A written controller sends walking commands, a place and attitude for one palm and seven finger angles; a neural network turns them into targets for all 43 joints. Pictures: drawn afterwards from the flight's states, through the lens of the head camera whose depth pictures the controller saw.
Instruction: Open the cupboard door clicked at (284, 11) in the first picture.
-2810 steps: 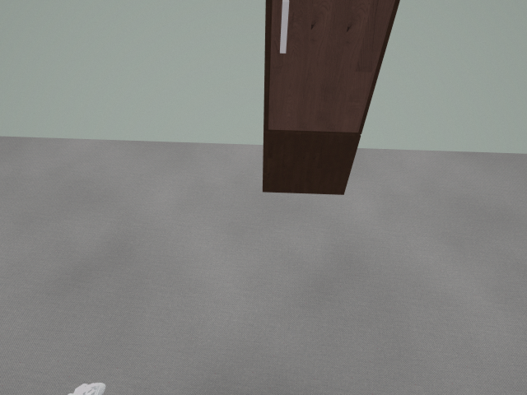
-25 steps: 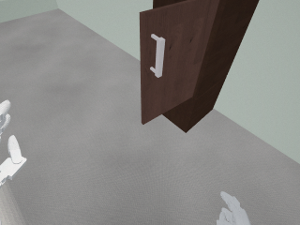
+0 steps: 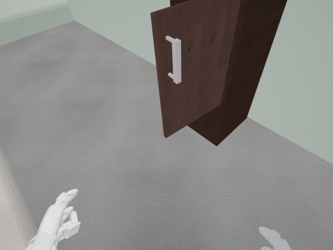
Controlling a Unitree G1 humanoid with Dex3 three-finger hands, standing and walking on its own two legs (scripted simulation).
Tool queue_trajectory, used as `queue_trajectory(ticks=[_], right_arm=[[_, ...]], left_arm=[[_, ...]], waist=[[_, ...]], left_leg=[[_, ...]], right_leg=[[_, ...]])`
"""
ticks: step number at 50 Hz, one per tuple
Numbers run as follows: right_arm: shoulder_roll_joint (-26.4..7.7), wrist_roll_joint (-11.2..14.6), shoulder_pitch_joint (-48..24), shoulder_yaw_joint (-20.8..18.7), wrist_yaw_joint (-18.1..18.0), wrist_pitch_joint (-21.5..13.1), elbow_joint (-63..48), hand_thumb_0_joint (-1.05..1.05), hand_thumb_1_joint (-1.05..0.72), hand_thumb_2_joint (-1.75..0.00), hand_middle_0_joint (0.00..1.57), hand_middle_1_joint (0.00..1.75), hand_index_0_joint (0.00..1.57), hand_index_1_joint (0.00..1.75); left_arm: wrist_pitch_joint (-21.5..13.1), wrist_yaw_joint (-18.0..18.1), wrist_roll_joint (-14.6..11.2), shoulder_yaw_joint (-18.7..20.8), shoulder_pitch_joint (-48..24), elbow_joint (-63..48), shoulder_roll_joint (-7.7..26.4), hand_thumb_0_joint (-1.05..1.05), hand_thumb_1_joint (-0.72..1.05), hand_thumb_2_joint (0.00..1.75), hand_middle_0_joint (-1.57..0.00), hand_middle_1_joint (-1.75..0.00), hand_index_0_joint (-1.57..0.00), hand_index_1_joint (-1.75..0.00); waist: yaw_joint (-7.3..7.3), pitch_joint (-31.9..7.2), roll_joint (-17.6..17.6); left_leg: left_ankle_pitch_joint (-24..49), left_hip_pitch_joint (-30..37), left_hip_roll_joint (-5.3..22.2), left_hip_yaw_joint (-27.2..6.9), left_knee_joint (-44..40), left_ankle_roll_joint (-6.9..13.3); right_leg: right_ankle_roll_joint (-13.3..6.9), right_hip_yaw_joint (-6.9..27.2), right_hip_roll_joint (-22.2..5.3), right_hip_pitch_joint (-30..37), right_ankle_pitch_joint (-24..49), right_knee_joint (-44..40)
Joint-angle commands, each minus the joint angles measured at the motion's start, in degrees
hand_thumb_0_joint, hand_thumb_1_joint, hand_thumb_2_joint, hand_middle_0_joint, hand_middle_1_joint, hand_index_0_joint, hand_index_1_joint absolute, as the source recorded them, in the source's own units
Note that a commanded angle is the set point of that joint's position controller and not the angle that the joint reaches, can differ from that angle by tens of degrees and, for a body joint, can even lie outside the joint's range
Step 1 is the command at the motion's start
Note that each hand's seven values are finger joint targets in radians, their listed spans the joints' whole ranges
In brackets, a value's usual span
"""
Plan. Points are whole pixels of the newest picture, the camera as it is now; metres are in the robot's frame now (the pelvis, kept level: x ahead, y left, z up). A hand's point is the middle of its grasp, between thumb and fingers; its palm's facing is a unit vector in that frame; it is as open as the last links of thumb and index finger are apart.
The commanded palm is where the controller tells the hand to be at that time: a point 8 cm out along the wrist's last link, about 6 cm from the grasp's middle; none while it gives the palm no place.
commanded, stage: let the arm hang, fingers relaxed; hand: left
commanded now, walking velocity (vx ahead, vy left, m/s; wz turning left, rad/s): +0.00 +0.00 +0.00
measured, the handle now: (173, 60) +0.69 +0.01 +0.10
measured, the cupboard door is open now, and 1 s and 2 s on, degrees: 83 83 83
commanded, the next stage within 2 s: look to check the result in 0.94 s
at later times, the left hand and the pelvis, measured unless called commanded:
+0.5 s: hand out of the picture -0.01 +0.19 -0.16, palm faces +0.02 -0.96 -0.27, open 7.3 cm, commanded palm none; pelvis +0.01 -0.01 +0.01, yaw +0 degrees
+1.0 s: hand out of the picture +0.08 +0.18 -0.15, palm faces +0.00 -0.97 -0.25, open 7.4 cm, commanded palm none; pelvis +0.02 -0.02 +0.02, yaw +0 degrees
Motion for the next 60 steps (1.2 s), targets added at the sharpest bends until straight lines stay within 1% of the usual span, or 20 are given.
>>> queue_trajectory(ticks=[1,2,4,6,7,9,13,14,17,21,25,27,29,31,35,39,44,45,52,60], right_arm=[[-5.12,-0.3,1.89,-1.95,-0.48,1.37,-1.2,0.0,-0.9,-0.9,0.2,0.3,0.2,0.3],[-4.19,-0.43,2.29,-1.54,-0.53,1.85,0.02,0.0,-0.9,-0.9,0.2,0.3,0.2,0.3],[-3.53,-0.5,2.29,-1.03,-0.77,2.23,2.37,0.0,-0.9,-0.9,0.2,0.3,0.2,0.3],[-3.29,-0.34,2.33,-0.9,-1.12,2.2,4.43,0.0,-0.9,-0.9,0.2,0.3,0.2,0.3],[-2.55,-0.21,2.89,-0.75,-1.31,2.23,5.44,0.0,-0.9,-0.9,0.2,0.3,0.2,0.3],[-1.53,-0.31,4.25,-1.11,-1.73,2.38,7.51,0.0,-0.9,-0.9,0.2,0.3,0.2,0.3],[-1.15,0.09,7.15,-1.58,-2.12,2.61,10.74,0.0,-0.9,-0.9,0.2,0.3,0.2,0.3],[-1.14,0.11,7.62,-1.63,-2.24,2.61,11.55,0.0,-0.9,-0.9,0.2,0.3,0.2,0.3],[-0.75,0.31,8.81,-1.73,-2.45,2.56,13.17,0.0,-0.9,-0.9,0.2,0.3,0.2,0.3],[0.32,0.26,9.27,-1.7,-2.46,2.73,14.41,0.0,-0.9,-0.9,0.2,0.3,0.2,0.3],[0.16,0.23,9.19,-1.71,-2.45,2.67,14.95,0.0,-0.9,-0.9,0.2,0.3,0.2,0.3],[0.67,0.08,8.76,-1.58,-2.41,2.58,15.23,0.0,-0.9,-0.9,0.2,0.3,0.2,0.3],[0.5,0.02,8.12,-1.62,-2.37,2.53,15.29,0.0,-0.9,-0.9,0.2,0.3,0.2,0.3],[0.63,0.05,7.7,-1.57,-2.29,2.36,15.28,0.0,-0.9,-0.9,0.2,0.3,0.2,0.3],[-0.32,0.07,6.7,-1.63,-2.37,1.96,15.24,0.0,-0.9,-0.9,0.2,0.3,0.2,0.3],[-0.87,-0.03,5.38,-1.56,-2.34,1.8,15.31,0.0,-0.9,-0.9,0.2,0.3,0.2,0.3],[-2.24,-0.05,4.37,-1.81,-2.38,1.58,15.05,0.0,-0.9,-0.9,0.2,0.3,0.2,0.3],[-2.93,0.04,4.12,-1.87,-2.42,1.56,14.78,0.0,-0.9,-0.9,0.2,0.3,0.2,0.3],[-4.61,0.03,2.97,-1.93,-2.36,1.61,14.74,0.0,-0.9,-0.9,0.2,0.3,0.2,0.3],[-6.63,0.24,1.53,-2.05,-2.33,1.58,14.4,0.0,-0.9,-0.9,0.2,0.3,0.2,0.3]], left_arm=[[-0.66,0.42,-0.02,-1.27,-1.96,10.57,6.0,0.0,0.9,0.9,-0.2,-0.3,-0.2,-0.3],[-0.44,0.59,-0.19,-1.94,-2.67,13.74,5.35,0.0,0.9,0.9,-0.2,-0.3,-0.2,-0.3],[-0.25,0.77,-0.6,-2.81,-2.21,19.72,3.95,0.0,0.9,0.9,-0.2,-0.3,-0.2,-0.3],[-0.35,0.92,-0.75,-2.92,-0.23,24.72,3.11,0.0,0.9,0.9,-0.2,-0.3,-0.2,-0.3],[-0.45,0.95,-0.88,-3.0,0.46,26.94,2.5,0.0,0.9,0.9,-0.2,-0.3,-0.2,-0.3],[-0.67,1.08,-0.97,-2.42,1.6,30.18,1.33,0.0,0.9,0.9,-0.2,-0.3,-0.2,-0.3],[-1.05,1.1,-1.24,-2.72,1.68,34.44,1.32,0.0,0.9,0.9,-0.2,-0.3,-0.2,-0.3],[-1.15,1.15,-1.27,-2.79,1.64,35.39,1.11,0.0,0.9,0.9,-0.2,-0.3,-0.2,-0.3],[-1.19,1.33,-1.31,-2.88,2.18,37.44,0.67,0.0,0.9,0.9,-0.2,-0.3,-0.2,-0.3],[-1.13,1.52,-1.31,-2.97,2.64,39.0,0.4,0.0,0.9,0.9,-0.2,-0.3,-0.2,-0.3],[-1.1,1.61,-1.26,-2.89,2.59,39.36,0.35,0.0,0.9,0.9,-0.2,-0.3,-0.2,-0.3],[-1.07,1.62,-1.24,-2.95,2.24,39.48,0.05,0.0,0.9,0.9,-0.2,-0.3,-0.2,-0.3],[-1.07,1.58,-1.15,-2.81,1.55,39.27,0.25,0.0,0.9,0.9,-0.2,-0.3,-0.2,-0.3],[-1.26,1.62,-1.11,-2.76,1.41,39.09,0.38,0.0,0.9,0.9,-0.2,-0.3,-0.2,-0.3],[-1.57,1.58,-1.1,-2.48,0.29,38.61,0.86,0.0,0.9,0.9,-0.2,-0.3,-0.2,-0.3],[-1.67,1.45,-1.15,-2.34,-0.86,38.25,1.39,0.0,0.9,0.9,-0.2,-0.3,-0.2,-0.3],[-1.99,1.33,-1.16,-2.03,-2.1,37.91,2.43,0.0,0.9,0.9,-0.2,-0.3,-0.2,-0.3],[-2.08,1.33,-1.09,-1.93,-2.29,37.77,2.96,0.0,0.9,0.9,-0.2,-0.3,-0.2,-0.3],[-2.13,1.11,-1.21,-1.97,-3.76,37.78,4.43,0.0,0.9,0.9,-0.2,-0.3,-0.2,-0.3],[-2.48,1.06,-1.23,-1.88,-4.5,37.99,6.59,0.0,0.9,0.9,-0.2,-0.3,-0.2,-0.3]], waist=[[-0.61,-2.17,-10.75],[-0.82,-1.99,-7.54],[-0.16,-0.88,-0.28],[0.92,-1.31,1.92],[0.97,-1.21,1.47],[0.87,-2.0,4.09],[0.3,-1.1,-0.97],[0.16,-0.72,-0.73],[0.2,0.15,-3.54],[0.19,2.76,-5.03],[0.35,3.38,-4.49],[0.37,3.78,-5.21],[0.36,4.81,-4.37],[0.44,3.94,-4.97],[0.59,2.64,-4.31],[0.57,3.28,-3.55],[0.51,1.84,-3.1],[0.56,1.91,-3.93],[0.38,1.58,-3.83],[0.49,0.0,-4.74]], left_leg=[[4.33,6.32,2.43,-3.99,-1.81,0.57],[4.5,7.11,2.71,-4.13,-3.1,0.3],[3.11,5.63,4.38,-6.27,-8.02,0.44],[1.0,3.61,5.1,-7.46,-10.73,0.69],[0.56,3.9,4.86,-6.87,-10.88,0.42],[-0.26,5.37,4.66,-6.22,-10.81,0.25],[0.74,8.25,4.76,-5.61,-10.28,0.18],[1.44,8.88,4.9,-5.48,-10.32,0.16],[3.1,9.59,5.35,-5.51,-10.97,0.32],[2.31,9.48,5.02,-4.76,-11.54,0.2],[1.65,9.46,5.18,-4.96,-12.53,0.27],[1.17,9.38,5.17,-4.99,-13.2,0.22],[0.74,9.03,5.16,-5.01,-13.81,0.18],[2.59,9.48,5.16,-4.82,-13.65,0.15],[5.63,10.28,5.47,-5.05,-13.81,0.07],[5.76,10.38,5.42,-5.06,-14.53,-0.14],[7.28,11.63,5.64,-5.02,-14.65,-0.18],[7.97,11.97,5.8,-5.05,-14.46,-0.09],[6.86,12.85,5.96,-5.15,-15.09,-0.18],[9.65,14.89,6.32,-4.84,-14.73,-0.12]], right_leg=[[-5.46,8.19,-7.75,-1.38,3.18,-9.93],[-5.02,7.72,-7.21,-1.28,2.37,-9.67],[-3.5,6.56,-4.7,0.88,-0.37,-8.72],[-2.78,6.01,-3.84,5.16,0.43,-9.15],[-2.82,5.98,-4.06,5.81,0.99,-9.93],[-3.32,6.06,-4.32,6.31,1.46,-11.27],[-3.67,5.89,-4.97,5.05,1.18,-14.09],[-3.69,5.94,-4.91,4.8,1.58,-14.37],[-3.44,5.01,-4.76,5.13,2.54,-14.62],[-3.4,5.02,-5.02,3.93,0.37,-15.88],[-3.15,4.97,-4.62,3.87,-0.25,-15.72],[-3.01,4.99,-4.57,3.85,-0.15,-15.59],[-2.9,5.12,-4.56,3.49,-0.14,-15.71],[-2.81,5.1,-4.77,4.5,1.52,-15.68],[-2.63,4.9,-4.69,6.21,4.97,-15.26],[-2.62,5.25,-4.84,6.55,5.53,-15.87],[-2.82,5.41,-5.06,7.92,7.7,-16.39],[-2.85,5.13,-4.96,7.9,8.44,-16.5],[-3.0,5.77,-5.13,8.26,7.2,-17.7],[-3.05,5.84,-5.5,9.36,12.03,-18.02]])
